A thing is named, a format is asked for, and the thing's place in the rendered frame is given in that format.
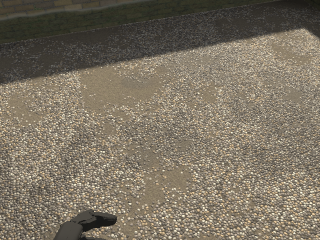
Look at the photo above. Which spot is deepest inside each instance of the robot left hand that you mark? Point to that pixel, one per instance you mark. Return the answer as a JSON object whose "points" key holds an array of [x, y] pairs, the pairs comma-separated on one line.
{"points": [[83, 222]]}

